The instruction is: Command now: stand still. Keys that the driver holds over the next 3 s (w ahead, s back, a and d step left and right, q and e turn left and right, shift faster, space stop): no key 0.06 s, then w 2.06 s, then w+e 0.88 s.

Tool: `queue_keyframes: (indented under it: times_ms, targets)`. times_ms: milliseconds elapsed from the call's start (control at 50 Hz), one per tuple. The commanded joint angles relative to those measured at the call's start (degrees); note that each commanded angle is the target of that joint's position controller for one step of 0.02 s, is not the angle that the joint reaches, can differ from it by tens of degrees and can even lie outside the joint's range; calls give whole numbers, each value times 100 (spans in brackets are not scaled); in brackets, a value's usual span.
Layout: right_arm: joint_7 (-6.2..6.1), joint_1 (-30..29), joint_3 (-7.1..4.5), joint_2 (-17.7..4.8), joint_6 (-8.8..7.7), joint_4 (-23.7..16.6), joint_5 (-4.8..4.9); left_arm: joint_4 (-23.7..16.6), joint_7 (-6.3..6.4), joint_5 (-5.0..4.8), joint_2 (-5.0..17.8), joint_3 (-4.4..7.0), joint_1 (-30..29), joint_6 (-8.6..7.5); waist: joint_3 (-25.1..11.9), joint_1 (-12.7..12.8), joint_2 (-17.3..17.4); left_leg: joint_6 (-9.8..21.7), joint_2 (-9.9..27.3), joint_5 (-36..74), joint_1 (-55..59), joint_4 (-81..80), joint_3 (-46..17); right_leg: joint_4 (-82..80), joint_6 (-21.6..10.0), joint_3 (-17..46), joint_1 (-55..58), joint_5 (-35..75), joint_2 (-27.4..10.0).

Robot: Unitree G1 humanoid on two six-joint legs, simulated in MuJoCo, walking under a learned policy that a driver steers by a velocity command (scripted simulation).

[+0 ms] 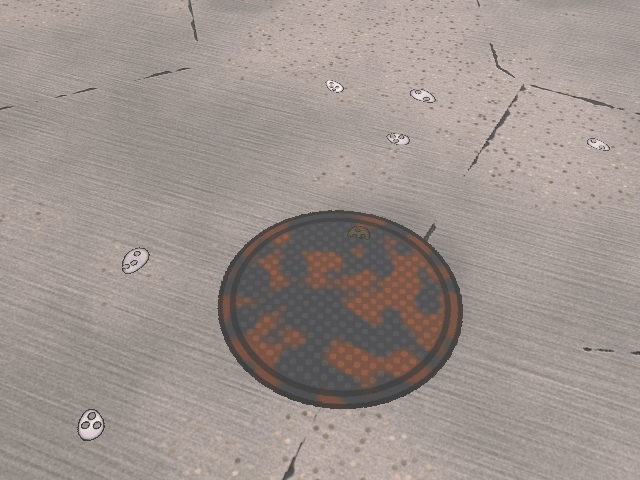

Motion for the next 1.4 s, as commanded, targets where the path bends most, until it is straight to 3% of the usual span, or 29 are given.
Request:
queue_keyframes:
  times_ms: [20, 80, 140, 200, 240, 300, 360, 380, 400, 420, 460, 480, 520, 600, 740, 800, 840, 860, 880, 900, 920, 940, 980, 1040, 1100, 1200, 1300, 1360, 1400]
  targets:
    - [-9, 459, -46, -350, -22, -31, 1, -34, 10, -1, 347, 43, 398, -19, 338, 0, 61, 98, 687, 941, -458, -459, -581, -351, -103, 603, 26, 674, -632]
    - [-5, 513, -42, -332, -21, -19, -6, -25, 6, 2, 322, 35, 424, -18, 233, -13, 69, 111, 641, 525, -410, -521, -571, -370, -105, 575, 57, 346, -584]
    - [12, 640, -177, -619, 43, -68, -20, -163, -22, 26, 400, 96, 317, 8, 442, -103, 359, 384, 567, -1754, -602, -594, -801, 261, -239, 208, -463, -1315, -133]
    - [16, 1337, -307, -918, 71, -18, -15, -580, -116, 159, 182, 52, -180, -85, 1150, -482, 879, 1106, 1661, -3607, -433, -1415, -2407, 1642, -270, -308, -2026, -1481, 2]
    - [25, 1298, -342, -948, 25, -78, -70, -879, -172, 132, 315, 92, -513, -217, 1313, -487, 786, 1369, 1978, -3193, -489, -1637, -2760, 2165, -286, -158, -2476, -1348, -287]
    - [58, 983, -370, -968, -113, -203, -68, -1058, -258, 56, 407, 158, -466, -376, 1088, -263, 650, 1212, 1734, -1773, -499, -1400, -2054, 1675, -294, -196, -2022, -1047, -313]
    - [91, 451, -365, -920, -204, -382, 9, -666, -278, -28, 340, 253, 860, -415, 621, 451, 388, 808, 1057, -1074, -1900, -539, -997, 557, -282, -548, 679, -286, 156]
    - [113, 353, -323, -818, -290, -432, -29, -473, -220, -8, 536, 340, 1582, -452, 360, 790, 24, 652, 708, -574, -2546, 445, -514, 318, -315, -97, 1790, -514, -117]
    - [193, 236, -189, -320, -367, -705, 7, -378, -149, 78, 1241, 502, 2403, -475, -47, 1039, -1540, 338, -25, -1036, -3465, 2556, 406, -943, -737, 2533, 2462, -2425, -1758]
    - [271, 87, -300, -704, -366, -811, -144, -177, -156, 48, 1337, 512, 2718, -350, 107, 994, -1510, 369, -171, -1645, -4045, 3700, 183, -1584, -1149, 4121, 2108, -3279, -2312]
    - [388, -165, -269, -563, -355, -851, -208, -609, -167, 45, 1005, 380, 1378, -321, 831, 358, -207, 434, 462, -513, -4172, 4451, -46, -1504, -1059, 3110, 999, -2781, -2039]
    - [417, -86, -248, -439, -368, -807, -161, -733, -176, 15, 908, 327, 999, -376, 752, 123, -85, 373, 626, -25, -3816, 4229, -64, -1586, -944, 2514, 664, -1937, -1792]
    - [445, 93, -258, -444, -274, -714, -207, -688, -164, -10, 608, 195, 934, -476, 522, -92, -212, 234, 667, 411, -3287, 3994, 92, -1592, -811, 1615, 426, -413, -1398]
    - [460, -625, -271, -566, -136, -986, -130, -444, -160, -12, 592, 103, 1527, -523, 448, -54, -390, 136, 554, 880, -3587, 3513, 452, -1382, -756, 691, 667, 2115, -1155]
    - [445, -2286, -137, -602, -159, -1612, 8, -341, -71, -28, 759, 34, 1818, -561, 601, 183, -549, 266, 204, 1412, -2830, 1266, 807, -1385, -793, 309, 883, 3337, -1204]
    - [365, -1740, -225, -807, -217, -1492, -7, -329, -44, 35, 893, 67, 1643, -564, 247, -154, -532, 577, -95, 931, -1966, 985, 857, -514, -753, 150, 1334, 5018, -1293]
    - [276, -171, -372, -1026, -307, -987, -13, -347, -63, 20, 1028, 114, 1480, -531, -538, -816, -433, 802, -226, 935, -195, 473, 814, 1357, -682, -53, 1080, 5190, -1139]
    - [222, 714, -498, -1415, -340, -805, -160, -483, -107, -43, 881, 79, 1466, -540, -1131, -1100, -79, 1067, 809, 150, 1191, 344, -339, 2934, -645, -166, -11, 3461, -923]
    - [250, 953, -609, -1900, -314, -841, -247, -580, -199, -214, 216, -20, 2122, -519, -1836, -695, 1158, 1973, 2613, -460, 2604, -237, -3448, 5303, -436, -352, -2056, -1390, 178]
    - [303, 584, -587, -1717, -220, -840, -17, -608, -213, -78, 859, 154, 1610, -488, -1603, -700, 387, 1924, 2410, -1379, 2159, -892, -4056, 5743, -555, 367, -2672, -1422, 111]
    - [313, -100, -490, -1410, -229, -927, 29, -846, -223, -35, 883, 184, 987, -502, -581, -459, 345, 1682, 2246, -1448, 1273, -1062, -3087, 5549, -584, 334, -3018, -879, -217]
    - [335, -417, -406, -1080, -298, -961, 20, -920, -234, 8, 792, 177, 669, -531, -114, -318, 6, 1488, 2003, -687, 462, -1271, -2460, 5163, -564, 325, -2814, -501, -416]
    - [281, -364, -271, -686, -413, -798, 15, -854, -261, 137, 548, 171, 806, -404, 75, 73, 40, 1148, 1534, 567, -441, -1417, -1497, 4580, -430, 323, -2085, -321, -636]
    - [237, 62, -249, -844, -528, -645, 24, -943, -315, 139, 463, 179, 661, -246, 53, 199, 197, 1108, 1322, 1566, -553, -1492, -882, 4102, -266, 157, -2053, -204, -668]
    - [232, 406, -244, -1009, -524, -600, 46, -1272, -348, 126, 607, 194, -228, -183, 301, 73, 269, 1050, 1214, 1749, -396, -1702, -602, 3433, -123, -24, -2688, 420, -776]
    - [235, 1003, -174, -975, -526, -515, 36, -1676, -392, 23, 557, 117, -1415, -216, 378, -241, 346, 830, 1062, 2761, 111, -1627, -211, 1931, -57, -337, -2744, 1271, -604]
    - [169, 1380, -164, -1065, -505, -379, -30, -1950, -378, 6, 651, 97, -2084, -278, 456, -388, 422, 926, 1350, 3466, 1087, -1308, -194, 1127, -275, -455, -2785, 1024, -402]
    - [126, 1145, -201, -1214, -498, -393, -53, -1831, -313, 15, 821, 182, -1495, -359, 143, -11, 515, 808, 1429, 5311, 1300, -435, -23, 775, -568, -589, -1764, 344, -39]
    - [140, 957, -204, -1255, -465, -435, -15, -1284, -211, 91, 1096, 341, 204, -452, -717, 706, 371, 631, 1146, 5118, 656, 1503, 220, 263, -850, -475, 337, 602, -5]
Next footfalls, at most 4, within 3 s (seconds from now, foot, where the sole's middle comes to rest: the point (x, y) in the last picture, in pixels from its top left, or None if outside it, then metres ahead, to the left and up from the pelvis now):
0.38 right None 0.13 -0.12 -0.78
0.86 left None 0.47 0.02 -0.78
1.40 right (395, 371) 0.78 -0.15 -0.78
1.96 left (323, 268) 1.09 0.03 -0.78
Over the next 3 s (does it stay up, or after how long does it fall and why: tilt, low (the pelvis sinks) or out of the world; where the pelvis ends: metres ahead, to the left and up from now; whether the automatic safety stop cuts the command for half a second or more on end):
stays up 1.47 -0.12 -0.01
